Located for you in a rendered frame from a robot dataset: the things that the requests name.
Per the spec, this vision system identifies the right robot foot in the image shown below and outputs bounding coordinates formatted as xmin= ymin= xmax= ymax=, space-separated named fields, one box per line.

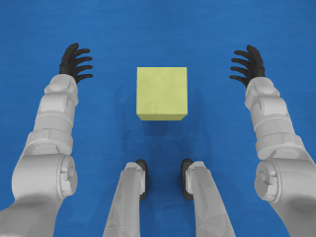
xmin=181 ymin=158 xmax=194 ymax=200

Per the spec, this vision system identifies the left robot upper arm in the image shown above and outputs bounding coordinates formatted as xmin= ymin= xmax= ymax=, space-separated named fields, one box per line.
xmin=0 ymin=153 xmax=78 ymax=237

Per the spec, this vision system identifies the robot right forearm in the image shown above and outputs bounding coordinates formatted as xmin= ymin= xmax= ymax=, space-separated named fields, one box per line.
xmin=244 ymin=77 xmax=316 ymax=166

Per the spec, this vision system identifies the right robot hand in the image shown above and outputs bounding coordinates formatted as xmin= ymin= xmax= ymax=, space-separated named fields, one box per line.
xmin=229 ymin=44 xmax=266 ymax=89

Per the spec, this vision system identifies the left robot shin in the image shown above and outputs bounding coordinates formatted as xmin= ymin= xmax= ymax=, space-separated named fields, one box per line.
xmin=120 ymin=162 xmax=141 ymax=174

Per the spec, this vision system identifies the left robot hand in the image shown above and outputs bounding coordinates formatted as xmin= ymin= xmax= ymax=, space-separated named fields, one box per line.
xmin=58 ymin=42 xmax=93 ymax=85

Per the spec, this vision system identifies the right robot upper arm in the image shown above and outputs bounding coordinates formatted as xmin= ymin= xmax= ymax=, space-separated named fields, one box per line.
xmin=254 ymin=157 xmax=316 ymax=237

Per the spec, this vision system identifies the carton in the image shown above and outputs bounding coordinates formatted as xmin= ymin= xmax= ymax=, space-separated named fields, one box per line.
xmin=136 ymin=67 xmax=188 ymax=120

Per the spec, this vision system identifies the robot left forearm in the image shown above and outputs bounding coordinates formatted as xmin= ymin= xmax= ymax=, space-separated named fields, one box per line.
xmin=11 ymin=74 xmax=79 ymax=198

